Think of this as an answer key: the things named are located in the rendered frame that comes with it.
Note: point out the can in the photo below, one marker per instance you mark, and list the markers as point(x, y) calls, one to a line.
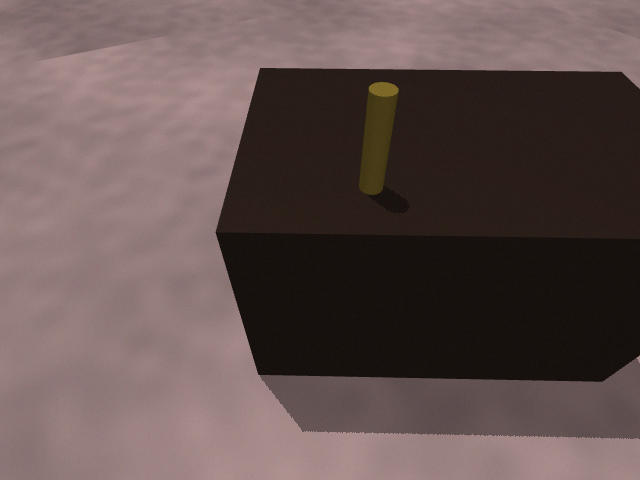
point(380, 113)

